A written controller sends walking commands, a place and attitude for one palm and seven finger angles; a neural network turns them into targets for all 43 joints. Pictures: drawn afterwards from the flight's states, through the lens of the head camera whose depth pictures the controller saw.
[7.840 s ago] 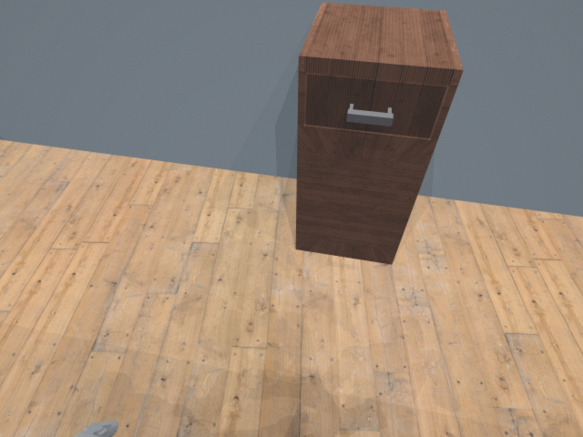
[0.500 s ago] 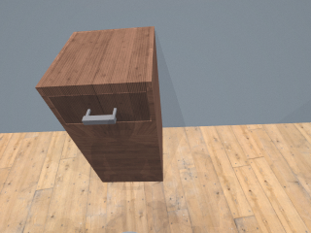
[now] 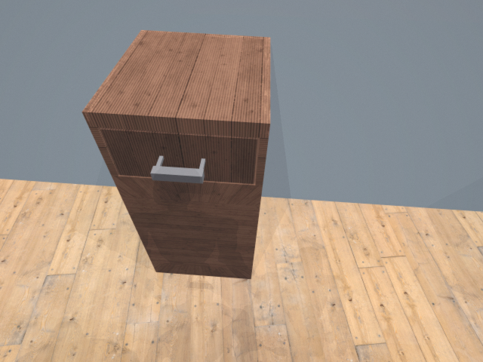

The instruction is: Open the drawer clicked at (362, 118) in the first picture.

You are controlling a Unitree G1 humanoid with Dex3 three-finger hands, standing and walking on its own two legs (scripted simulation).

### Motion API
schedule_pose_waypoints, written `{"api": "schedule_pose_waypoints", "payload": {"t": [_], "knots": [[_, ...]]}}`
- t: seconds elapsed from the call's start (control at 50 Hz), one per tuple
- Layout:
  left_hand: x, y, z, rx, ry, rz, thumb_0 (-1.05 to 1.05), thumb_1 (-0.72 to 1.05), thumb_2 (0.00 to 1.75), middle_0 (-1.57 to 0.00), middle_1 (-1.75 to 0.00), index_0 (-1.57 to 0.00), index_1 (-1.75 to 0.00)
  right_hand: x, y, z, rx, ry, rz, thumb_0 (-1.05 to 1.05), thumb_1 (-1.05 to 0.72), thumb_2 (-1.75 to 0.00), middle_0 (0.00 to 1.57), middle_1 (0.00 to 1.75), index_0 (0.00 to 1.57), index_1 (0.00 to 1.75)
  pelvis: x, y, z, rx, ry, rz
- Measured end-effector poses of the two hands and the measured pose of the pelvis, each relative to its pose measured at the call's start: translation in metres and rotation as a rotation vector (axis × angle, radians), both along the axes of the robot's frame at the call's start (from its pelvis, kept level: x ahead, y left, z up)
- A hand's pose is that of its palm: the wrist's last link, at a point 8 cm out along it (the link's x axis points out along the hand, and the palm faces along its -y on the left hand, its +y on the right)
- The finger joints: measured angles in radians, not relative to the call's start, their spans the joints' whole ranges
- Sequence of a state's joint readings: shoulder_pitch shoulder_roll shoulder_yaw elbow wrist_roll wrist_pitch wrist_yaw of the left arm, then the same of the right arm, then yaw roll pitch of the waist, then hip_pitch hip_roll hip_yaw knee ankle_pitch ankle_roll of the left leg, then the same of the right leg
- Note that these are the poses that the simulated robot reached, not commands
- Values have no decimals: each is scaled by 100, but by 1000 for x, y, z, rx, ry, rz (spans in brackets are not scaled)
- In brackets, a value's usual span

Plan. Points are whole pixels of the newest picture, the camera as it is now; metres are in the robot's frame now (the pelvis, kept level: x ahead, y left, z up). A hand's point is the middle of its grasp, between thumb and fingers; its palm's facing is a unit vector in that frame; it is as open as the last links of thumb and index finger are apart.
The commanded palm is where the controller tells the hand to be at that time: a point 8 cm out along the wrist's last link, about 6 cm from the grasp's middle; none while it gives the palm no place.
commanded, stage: come to a stop and stand still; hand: left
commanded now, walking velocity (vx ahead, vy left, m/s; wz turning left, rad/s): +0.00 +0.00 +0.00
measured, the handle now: (179, 167) +0.54 +0.21 -0.05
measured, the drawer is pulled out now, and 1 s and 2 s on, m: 0.00 0.00 0.00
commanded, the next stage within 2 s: look again from close up in 0.34 s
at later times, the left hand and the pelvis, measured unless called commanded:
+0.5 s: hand out of the picture +0.02 +0.18 -0.18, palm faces -0.01 -0.98 -0.20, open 7.3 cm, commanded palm none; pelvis +0.01 +0.01 +0.00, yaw -1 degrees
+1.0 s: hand out of the picture -0.04 +0.18 -0.17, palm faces +0.02 -0.98 -0.17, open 7.4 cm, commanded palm +0.07 +0.23 -0.07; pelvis -0.03 +0.02 +0.00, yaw +0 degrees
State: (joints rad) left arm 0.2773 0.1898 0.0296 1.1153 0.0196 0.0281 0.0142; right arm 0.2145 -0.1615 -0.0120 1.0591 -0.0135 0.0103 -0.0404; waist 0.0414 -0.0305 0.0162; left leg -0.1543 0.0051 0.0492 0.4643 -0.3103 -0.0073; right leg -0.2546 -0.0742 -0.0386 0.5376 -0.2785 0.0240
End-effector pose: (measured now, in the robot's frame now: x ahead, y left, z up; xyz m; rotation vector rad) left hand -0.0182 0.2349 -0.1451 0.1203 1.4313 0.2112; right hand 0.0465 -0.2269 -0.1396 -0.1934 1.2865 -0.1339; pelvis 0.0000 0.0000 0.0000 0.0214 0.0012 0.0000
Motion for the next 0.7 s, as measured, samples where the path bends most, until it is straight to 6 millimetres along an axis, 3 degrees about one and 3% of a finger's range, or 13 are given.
{"api": "schedule_pose_waypoints", "payload": {"t": [0.14,0.46,0.7], "knots": [[7,-12,0,-47,17,-34,1,91,90,-19,-29,-20,-30,-4,5,2,-2,9,-30,0,-94,-90,20,30,20,29,7,8,4,-19,0,-12],[33,-3,2,-19,-16,-61,1,92,90,-19,-30,-20,-30,-60,29,-2,44,162,-84,0,-91,-90,19,30,20,29,15,11,5,-27,-5,-9],[27,8,-4,-4,-94,-90,1,92,90,-19,-30,-20,-30,-59,32,-10,40,56,-59,0,-91,-90,20,30,20,29,-7,21,-5,-30,-47,-4]]}}
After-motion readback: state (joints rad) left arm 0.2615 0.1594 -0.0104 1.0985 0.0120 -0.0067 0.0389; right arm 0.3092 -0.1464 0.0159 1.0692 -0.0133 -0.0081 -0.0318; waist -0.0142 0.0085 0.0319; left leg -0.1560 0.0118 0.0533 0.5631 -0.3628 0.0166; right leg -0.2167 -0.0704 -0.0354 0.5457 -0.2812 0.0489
